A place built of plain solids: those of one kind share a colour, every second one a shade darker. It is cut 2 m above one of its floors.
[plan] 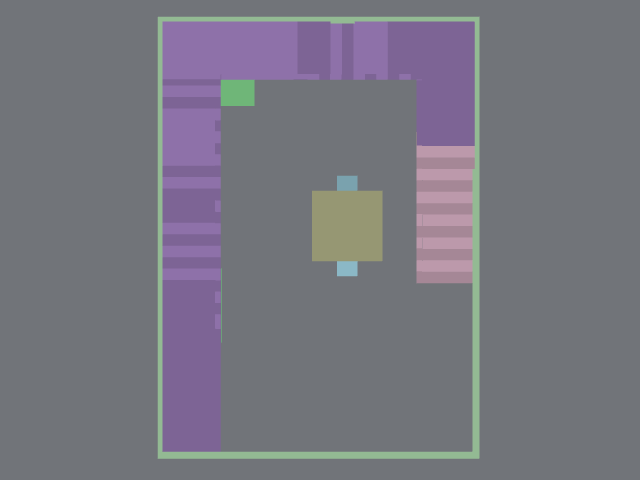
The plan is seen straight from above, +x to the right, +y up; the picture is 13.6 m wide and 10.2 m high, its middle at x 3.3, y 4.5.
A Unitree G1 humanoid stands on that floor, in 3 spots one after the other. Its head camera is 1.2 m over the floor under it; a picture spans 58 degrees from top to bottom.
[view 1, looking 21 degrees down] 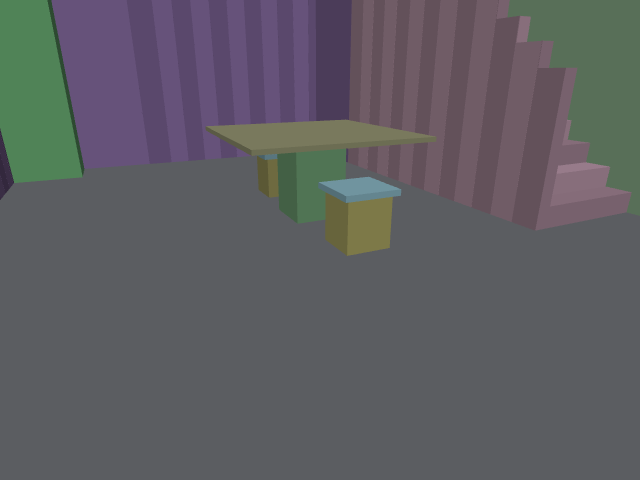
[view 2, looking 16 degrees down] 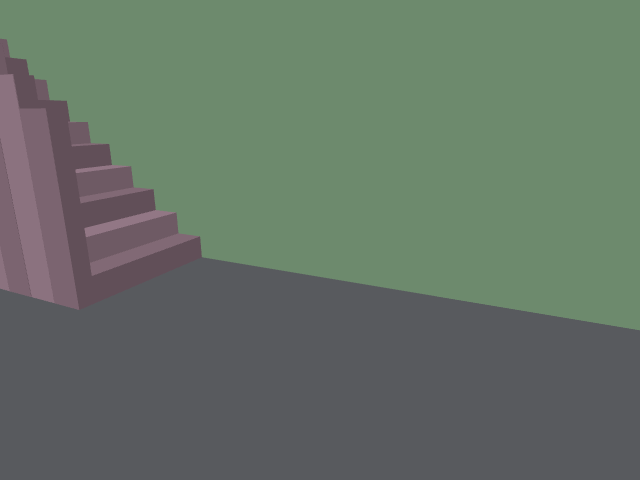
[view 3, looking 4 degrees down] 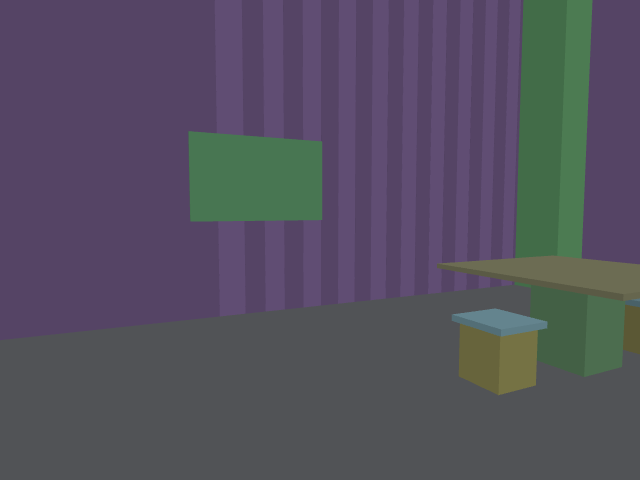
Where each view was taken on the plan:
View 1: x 2.34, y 1.30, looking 65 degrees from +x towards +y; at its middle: ground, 3.35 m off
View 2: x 3.69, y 1.10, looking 25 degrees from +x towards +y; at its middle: wall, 3.27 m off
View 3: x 6.00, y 1.53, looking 154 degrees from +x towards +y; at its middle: piece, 5.37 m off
